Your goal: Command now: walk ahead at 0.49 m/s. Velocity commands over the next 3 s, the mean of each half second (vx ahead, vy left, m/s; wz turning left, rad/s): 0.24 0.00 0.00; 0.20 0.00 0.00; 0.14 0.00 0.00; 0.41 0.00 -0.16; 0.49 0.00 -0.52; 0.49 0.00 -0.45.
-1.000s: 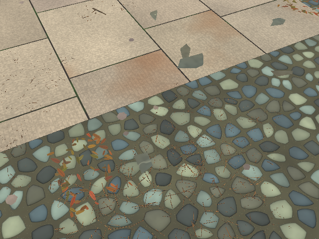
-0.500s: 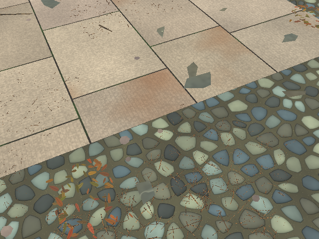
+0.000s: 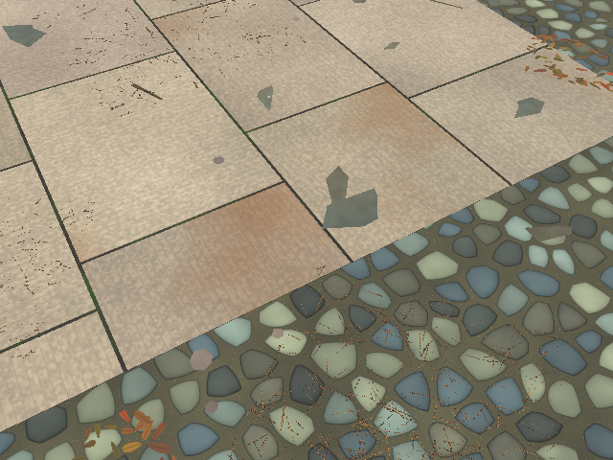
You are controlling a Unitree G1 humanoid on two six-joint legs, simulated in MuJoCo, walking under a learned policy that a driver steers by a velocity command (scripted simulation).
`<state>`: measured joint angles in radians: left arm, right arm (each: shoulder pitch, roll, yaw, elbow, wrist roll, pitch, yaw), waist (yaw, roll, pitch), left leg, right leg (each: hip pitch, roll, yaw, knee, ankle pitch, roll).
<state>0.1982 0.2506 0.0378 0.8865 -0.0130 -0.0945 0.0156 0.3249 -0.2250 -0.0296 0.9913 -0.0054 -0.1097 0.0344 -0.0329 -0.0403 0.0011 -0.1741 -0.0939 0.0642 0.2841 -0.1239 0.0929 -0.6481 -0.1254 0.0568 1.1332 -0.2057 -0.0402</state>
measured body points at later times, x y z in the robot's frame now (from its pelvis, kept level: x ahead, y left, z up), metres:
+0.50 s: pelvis +0.18 -0.06 -0.01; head +0.21 -0.08 +0.44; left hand +0.29 +0.18 -0.14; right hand +0.24 -0.32 -0.16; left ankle +0.18 +0.09 -0.71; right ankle +0.27 -0.15 -0.74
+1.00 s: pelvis +0.28 -0.08 +0.00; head +0.30 -0.09 +0.45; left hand +0.30 +0.19 -0.14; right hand +0.33 -0.34 -0.15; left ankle +0.23 +0.06 -0.67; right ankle +0.26 -0.16 -0.74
